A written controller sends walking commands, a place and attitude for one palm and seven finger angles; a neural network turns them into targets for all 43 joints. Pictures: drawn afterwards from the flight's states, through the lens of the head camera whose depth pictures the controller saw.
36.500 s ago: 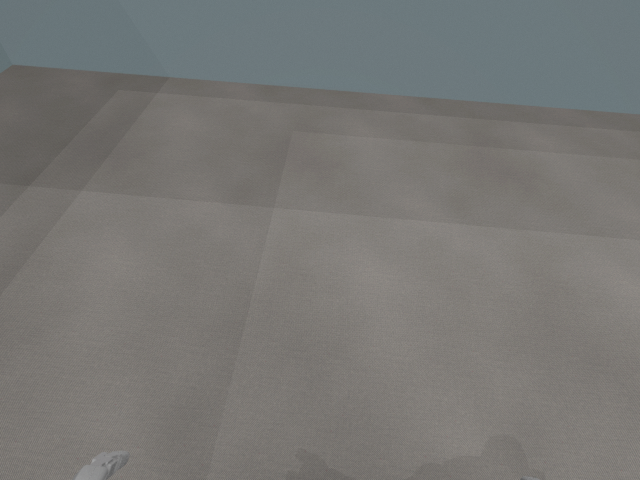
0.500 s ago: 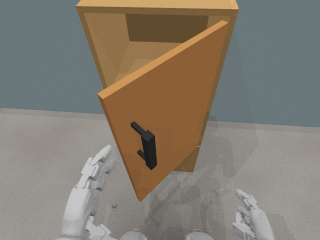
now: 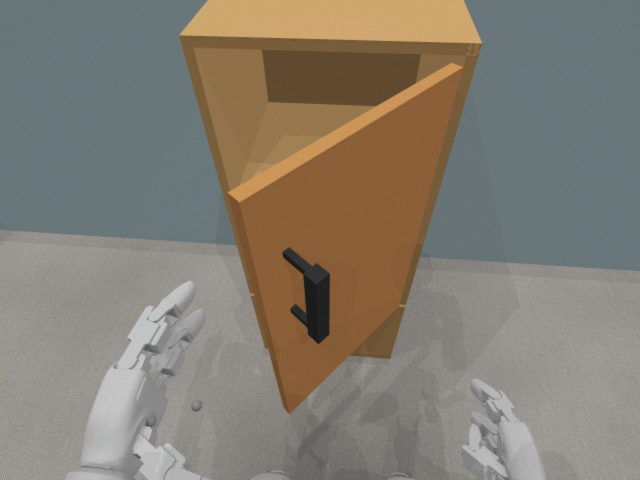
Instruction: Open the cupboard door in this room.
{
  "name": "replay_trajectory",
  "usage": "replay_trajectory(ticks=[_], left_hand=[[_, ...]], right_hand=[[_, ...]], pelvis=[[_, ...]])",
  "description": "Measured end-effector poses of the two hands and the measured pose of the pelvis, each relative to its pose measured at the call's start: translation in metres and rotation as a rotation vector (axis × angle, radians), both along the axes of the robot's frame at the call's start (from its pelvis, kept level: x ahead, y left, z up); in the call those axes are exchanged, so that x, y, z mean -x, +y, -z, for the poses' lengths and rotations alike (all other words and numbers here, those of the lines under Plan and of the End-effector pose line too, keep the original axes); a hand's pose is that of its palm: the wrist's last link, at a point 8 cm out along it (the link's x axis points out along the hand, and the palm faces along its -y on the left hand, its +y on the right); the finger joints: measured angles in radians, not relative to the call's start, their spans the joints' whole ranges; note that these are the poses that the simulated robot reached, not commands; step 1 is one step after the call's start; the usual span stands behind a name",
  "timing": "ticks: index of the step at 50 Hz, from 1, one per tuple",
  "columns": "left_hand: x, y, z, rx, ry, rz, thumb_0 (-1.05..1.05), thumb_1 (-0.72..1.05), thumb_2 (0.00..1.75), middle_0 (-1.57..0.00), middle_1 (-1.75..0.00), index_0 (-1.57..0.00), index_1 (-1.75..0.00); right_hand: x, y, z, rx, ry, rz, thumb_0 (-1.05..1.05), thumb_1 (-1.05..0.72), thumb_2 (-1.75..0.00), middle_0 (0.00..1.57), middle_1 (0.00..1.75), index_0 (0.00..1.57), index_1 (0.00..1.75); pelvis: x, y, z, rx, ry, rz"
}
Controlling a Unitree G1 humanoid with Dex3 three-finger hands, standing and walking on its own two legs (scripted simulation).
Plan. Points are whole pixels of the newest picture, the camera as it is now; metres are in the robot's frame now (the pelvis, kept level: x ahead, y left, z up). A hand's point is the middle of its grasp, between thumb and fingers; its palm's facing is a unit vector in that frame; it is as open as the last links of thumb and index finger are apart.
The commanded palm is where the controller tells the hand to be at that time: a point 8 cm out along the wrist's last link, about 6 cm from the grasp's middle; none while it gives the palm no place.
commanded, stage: draw the hand back to the body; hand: left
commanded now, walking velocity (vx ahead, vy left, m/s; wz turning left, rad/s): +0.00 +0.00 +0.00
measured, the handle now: (306, 297) +0.32 +0.04 +0.07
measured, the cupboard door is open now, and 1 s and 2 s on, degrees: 50 50 50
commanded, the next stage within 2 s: step back with the hand held close in 1.32 s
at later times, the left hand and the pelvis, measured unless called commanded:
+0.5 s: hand (101, 359) +0.20 +0.21 +0.16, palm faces +0.22 -0.91 -0.34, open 14.3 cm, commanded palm +0.16 +0.26 +0.18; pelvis +0.02 +0.02 +0.04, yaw +0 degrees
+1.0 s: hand out of the picture +0.22 +0.27 +0.24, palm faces +0.46 -0.79 -0.41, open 8.5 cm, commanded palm +0.17 +0.30 +0.24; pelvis +0.03 +0.01 +0.07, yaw -1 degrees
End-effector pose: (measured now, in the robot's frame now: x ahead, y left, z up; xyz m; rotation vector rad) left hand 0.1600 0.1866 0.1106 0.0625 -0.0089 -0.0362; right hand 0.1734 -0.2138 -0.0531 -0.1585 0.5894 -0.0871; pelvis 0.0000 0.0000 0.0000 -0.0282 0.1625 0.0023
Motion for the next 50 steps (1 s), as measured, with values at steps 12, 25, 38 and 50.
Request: replay_trajectory(ticks=[12, 25, 38, 50], left_hand=[[-0.007, 0.024, -0.025, -0.018, 0.007, 0.006, -0.01, -0.48, 0.3, -0.15, -0.3, -0.15, -0.3], [-0.005, 0.067, -0.063, -0.284, 0.036, -0.274, -0.01, -0.16, 0.44, -0.17, -0.3, -0.16, -0.3], [-0.017, 0.095, -0.111, -0.374, -0.084, -0.384, 0.0, 0.29, 0.63, -0.19, -0.3, -0.18, -0.3], [-0.018, 0.114, -0.145, -0.42, -0.188, -0.485, 0.01, 0.7, 0.81, -0.2, -0.3, -0.2, -0.3]], right_hand=[[-0.004, 0.006, -0.021, 0.023, -0.034, -0.004, 0.01, -0.91, -0.9, 0.2, 0.3, 0.2, 0.3], [-0.014, 0.015, -0.036, 0.049, 0.003, -0.008, 0.01, -0.91, -0.9, 0.2, 0.3, 0.2, 0.3], [-0.023, 0.018, -0.046, 0.043, 0.022, -0.036, 0.01, -0.9, -0.9, 0.2, 0.3, 0.21, 0.3], [-0.029, 0.0, -0.052, 0.064, 0.039, -0.033, 0.01, -0.91, -0.9, 0.2, 0.3, 0.21, 0.3]], pelvis=[[-0.011, 0.009, -0.017, 0.009, -0.046, -0.002], [-0.023, 0.016, -0.044, 0.003, -0.122, 0.005], [-0.03, 0.014, -0.063, -0.01, -0.194, 0.013], [-0.03, 0.005, -0.071, -0.013, -0.233, 0.019]])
